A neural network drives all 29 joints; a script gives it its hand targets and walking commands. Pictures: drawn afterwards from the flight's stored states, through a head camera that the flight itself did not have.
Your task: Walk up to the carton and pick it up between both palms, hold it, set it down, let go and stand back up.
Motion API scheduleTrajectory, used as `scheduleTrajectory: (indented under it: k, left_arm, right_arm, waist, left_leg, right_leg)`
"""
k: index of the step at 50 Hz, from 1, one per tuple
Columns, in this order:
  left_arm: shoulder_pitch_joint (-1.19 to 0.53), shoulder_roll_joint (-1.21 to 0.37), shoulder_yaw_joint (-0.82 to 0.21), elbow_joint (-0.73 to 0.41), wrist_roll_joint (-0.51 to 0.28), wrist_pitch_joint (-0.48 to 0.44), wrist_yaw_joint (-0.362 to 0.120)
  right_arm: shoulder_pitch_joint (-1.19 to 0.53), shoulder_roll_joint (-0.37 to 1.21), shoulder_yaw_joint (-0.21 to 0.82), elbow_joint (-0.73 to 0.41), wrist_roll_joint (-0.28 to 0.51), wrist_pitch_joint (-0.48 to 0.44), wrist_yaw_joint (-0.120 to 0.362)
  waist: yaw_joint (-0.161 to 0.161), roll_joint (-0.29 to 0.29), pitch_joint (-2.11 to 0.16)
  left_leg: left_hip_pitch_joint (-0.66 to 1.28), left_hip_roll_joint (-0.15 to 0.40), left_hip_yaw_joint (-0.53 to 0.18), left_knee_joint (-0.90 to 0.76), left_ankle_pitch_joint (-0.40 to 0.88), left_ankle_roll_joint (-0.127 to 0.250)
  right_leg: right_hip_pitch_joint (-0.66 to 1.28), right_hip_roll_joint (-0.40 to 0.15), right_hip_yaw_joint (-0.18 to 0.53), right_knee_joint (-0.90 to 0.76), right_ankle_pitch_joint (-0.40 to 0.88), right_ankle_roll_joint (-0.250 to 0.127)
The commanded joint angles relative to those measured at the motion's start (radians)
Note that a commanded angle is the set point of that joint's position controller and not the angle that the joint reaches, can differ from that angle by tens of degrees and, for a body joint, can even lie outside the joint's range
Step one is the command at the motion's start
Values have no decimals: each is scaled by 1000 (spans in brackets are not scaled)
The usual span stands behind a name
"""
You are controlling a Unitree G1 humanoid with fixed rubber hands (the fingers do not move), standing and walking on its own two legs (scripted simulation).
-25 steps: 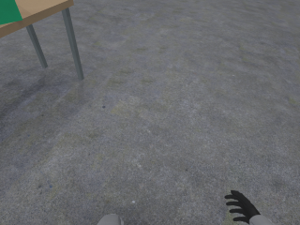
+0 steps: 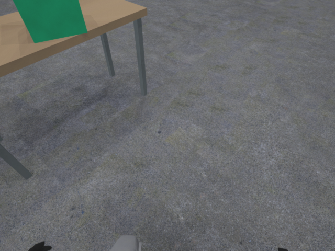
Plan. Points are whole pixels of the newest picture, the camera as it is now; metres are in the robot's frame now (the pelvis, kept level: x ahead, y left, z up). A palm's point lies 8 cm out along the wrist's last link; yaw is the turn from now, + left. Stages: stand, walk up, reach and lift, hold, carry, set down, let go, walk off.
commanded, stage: walk up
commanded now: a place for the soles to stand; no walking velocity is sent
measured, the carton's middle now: (48, 2) +1.21 +0.56 +0.11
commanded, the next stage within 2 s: none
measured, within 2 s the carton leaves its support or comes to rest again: neither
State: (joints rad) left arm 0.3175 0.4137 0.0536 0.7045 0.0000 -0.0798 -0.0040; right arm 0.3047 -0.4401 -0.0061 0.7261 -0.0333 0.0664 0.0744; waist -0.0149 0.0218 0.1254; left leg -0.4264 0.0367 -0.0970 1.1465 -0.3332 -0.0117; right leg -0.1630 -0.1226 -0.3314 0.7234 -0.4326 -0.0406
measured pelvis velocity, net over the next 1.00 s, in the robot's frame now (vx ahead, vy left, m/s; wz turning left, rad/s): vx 0.43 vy -0.06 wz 0.52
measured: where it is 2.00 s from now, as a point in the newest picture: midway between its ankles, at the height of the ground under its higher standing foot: (139, 162)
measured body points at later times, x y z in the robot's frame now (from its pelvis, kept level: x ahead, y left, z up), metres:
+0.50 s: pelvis +0.21 +0.00 -0.01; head +0.25 +0.03 +0.44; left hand +0.22 +0.31 -0.13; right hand +0.37 -0.28 -0.10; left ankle +0.22 +0.12 -0.71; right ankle +0.26 -0.11 -0.66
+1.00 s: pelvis +0.43 -0.06 +0.00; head +0.44 -0.08 +0.44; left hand +0.35 +0.26 -0.07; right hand +0.70 -0.26 -0.11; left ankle +0.38 +0.12 -0.64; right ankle +0.44 -0.10 -0.71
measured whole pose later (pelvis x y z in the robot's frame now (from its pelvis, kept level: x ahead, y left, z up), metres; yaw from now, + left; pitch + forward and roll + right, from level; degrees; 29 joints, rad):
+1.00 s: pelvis +0.43 -0.06 +0.00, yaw +30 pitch -9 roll +1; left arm 0.34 0.39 0.05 0.66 0.00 -0.07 0.00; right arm 0.22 -0.46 -0.01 0.73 -0.03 0.05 0.03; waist 0.02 0.06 0.15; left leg -0.48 -0.03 -0.15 1.23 -0.23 0.02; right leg -0.12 -0.10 -0.34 0.76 -0.49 -0.06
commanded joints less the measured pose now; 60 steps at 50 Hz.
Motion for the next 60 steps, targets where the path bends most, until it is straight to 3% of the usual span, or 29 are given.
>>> scheduleTrajectory:
  k: [1, 7, 9, 11, 12, 13, 14, 15, 16, 17, 18, 20, 22, 26, 29, 30, 32, 33, 34, 35, 36, 38, 39, 41, 43, 45, 54, 56, 60]
  left_arm:
    - [93, 259, 90, -156, 34, -26, 15]
    - [73, 298, 82, -152, 28, -2, 19]
    - [55, 310, 84, -150, 29, 5, 14]
    - [7, 321, 82, -163, 25, 13, 9]
    - [-13, 312, 78, -170, 15, 19, 0]
    - [-12, 299, 72, -165, 5, 27, -19]
    - [-2, 269, 53, -190, -4, 27, -32]
    - [-21, 222, 38, -243, -12, 23, -51]
    - [-104, 278, 51, -267, -16, 12, -51]
    - [-144, 274, 51, -269, -9, 2, -56]
    - [-133, 239, 47, -247, 0, -3, -55]
    - [-49, 224, 55, -201, 20, -7, -54]
    - [-26, 217, 60, -196, 28, -1, -54]
    - [-39, 223, 73, -227, 28, 10, -47]
    - [-13, 215, 82, -239, 25, 12, -50]
    - [27, 209, 86, -233, 23, 9, -48]
    - [293, 227, 105, -151, 22, 2, -28]
    - [395, 304, 133, -130, 41, 2, -4]
    - [395, 354, 137, -156, 53, 1, 12]
    - [272, 385, 142, -198, 36, 3, 20]
    - [186, 361, 139, -213, 26, -6, 21]
    - [112, 276, 109, -195, 20, -19, 23]
    - [89, 249, 93, -184, 15, -21, 21]
    - [114, 233, 75, -156, 14, -28, 12]
    - [141, 227, 72, -149, 12, -32, 9]
    - [154, 222, 71, -147, 9, -29, 13]
    - [158, 243, 69, -130, 12, -2, 31]
    - [157, 258, 67, -126, 12, 5, 33]
    - [155, 276, 68, -120, 8, 25, 34]
  right_arm:
    - [-150, -117, -90, -107, 16, -28, 20]
    - [-279, -133, -71, -129, 9, -22, 37]
    - [-276, -138, -74, -128, 4, -26, 32]
    - [-188, -159, -85, -95, -3, -36, 21]
    - [-91, -175, -101, -66, -11, -44, 8]
    - [39, -215, -131, -26, -17, -54, -16]
    - [122, -293, -174, -20, -24, -53, -40]
    - [123, -363, -190, -40, 3, -53, -59]
    - [108, -359, -165, -61, 32, -50, -67]
    - [96, -360, -161, -77, 32, -50, -82]
    - [71, -339, -149, -81, 20, -49, -97]
    - [21, -280, -136, -89, 21, -71, -109]
    - [9, -251, -132, -107, 22, -89, -99]
    - [3, -238, -124, -132, 18, -95, -91]
    - [-49, -244, -128, -147, 19, -94, -93]
    - [-77, -247, -130, -156, 21, -95, -92]
    - [-136, -207, -119, -153, 17, -90, -87]
    - [-68, -106, -89, -139, 24, -97, -81]
    - [-30, -40, -71, -172, 35, -99, -77]
    - [-10, -156, -116, -183, 47, -76, -86]
    - [19, -215, -139, -167, 36, -61, -85]
    - [61, -236, -158, -111, 17, -43, -83]
    - [93, -206, -150, -69, 27, -44, -81]
    - [87, -168, -135, -25, 33, -44, -74]
    - [34, -145, -120, -22, 33, -35, -69]
    - [-11, -133, -108, -19, 33, -26, -61]
    - [-222, -102, -69, -93, 9, -23, -24]
    - [-252, -85, -64, -103, 3, -27, -15]
    - [-258, -84, -65, -115, -5, -34, -13]
  waist:
    - [82, -172, 74]
    - [104, -176, 98]
    - [81, -184, 72]
    - [17, -137, 15]
    - [-46, -107, -67]
    - [-114, -26, -166]
    - [-151, 134, -251]
    - [-130, 310, -282]
    - [-136, 132, -292]
    - [-136, 91, -255]
    - [-109, 83, -193]
    - [-69, 88, -172]
    - [-59, 91, -196]
    - [-59, 126, -139]
    - [-23, 150, -86]
    - [13, 151, -90]
    - [177, 52, -176]
    - [232, -169, -252]
    - [208, -268, -282]
    - [145, -141, -190]
    - [85, -92, -62]
    - [28, -32, 53]
    - [15, -68, 62]
    - [25, -125, 57]
    - [44, -152, 36]
    - [57, -167, 57]
    - [122, -160, 118]
    - [126, -163, 101]
    - [113, -167, 52]
  left_leg:
    - [-333, 93, 121, -126, 78, -2]
    - [-261, 66, 186, -340, 104, 12]
    - [-193, 42, 200, -381, 112, 23]
    - [2, -18, 224, -448, 106, 59]
    - [158, -57, 238, -486, 156, 97]
    - [313, -113, 216, -514, 127, 149]
    - [471, -30, -103, -578, -28, 257]
    - [610, 174, -631, -738, -4, 394]
    - [601, 241, -840, -816, -49, 435]
    - [601, 254, -800, -824, -84, 422]
    - [597, 245, -699, -807, -80, 391]
    - [449, 189, -538, -734, 64, 340]
    - [335, 152, -481, -720, 39, 326]
    - [187, 135, -492, -764, -222, 307]
    - [33, 129, -458, -749, -326, 268]
    - [-45, 120, -428, -709, -319, 244]
    - [-321, 42, -255, -432, -305, 134]
    - [-411, -77, -124, -109, -206, 83]
    - [-507, -143, -84, 151, -287, 42]
    - [-495, -114, -126, 259, -201, 29]
    - [-458, -64, -125, 322, -113, 21]
    - [-358, 4, -81, 256, -6, 1]
    - [-303, 12, -66, 204, 45, -4]
    - [-279, -2, -33, 157, 82, -6]
    - [-296, -6, -19, 128, 105, -5]
    - [-332, -1, -1, 94, 137, -3]
    - [-352, -2, 87, -249, 146, -26]
    - [-292, -4, 126, -337, 154, -19]
    - [-165, -26, 202, -441, 132, 6]
  right_leg:
    - [165, -298, 167, -532, 258, -81]
    - [210, -312, 80, -505, 375, -127]
    - [206, -339, 71, -455, 406, -140]
    - [146, -324, 29, -296, 539, -121]
    - [114, -285, -6, -116, 656, -114]
    - [65, -214, -15, 169, 743, -75]
    - [-159, -98, -13, 510, 626, 6]
    - [-466, 75, 106, 700, -126, 33]
    - [-516, 51, 307, 685, -222, -10]
    - [-563, 14, 352, 655, -209, -15]
    - [-641, -13, 346, 640, -196, -18]
    - [-566, -36, 351, 527, -147, -19]
    - [-484, -19, 343, 437, -148, -6]
    - [-480, 5, 340, 295, -8, 19]
    - [-363, 1, 355, 191, 70, 24]
    - [-245, 1, 361, 131, 112, 20]
    - [281, 26, 334, -42, 123, 6]
    - [425, -72, 461, -142, -141, -5]
    - [386, -386, 888, -405, -547, -32]
    - [207, -498, 1145, -661, -801, -50]
    - [98, -499, 1146, -705, -781, -29]
    - [-25, -370, 785, -606, -498, 39]
    - [-48, -303, 615, -571, -335, 84]
    - [-10, -255, 442, -515, 12, 108]
    - [53, -246, 363, -480, 246, 106]
    - [91, -242, 314, -477, 352, 107]
    - [206, -271, 169, -509, 529, 21]
    - [209, -263, 110, -480, 598, 8]
    - [212, -306, 108, -387, 593, -40]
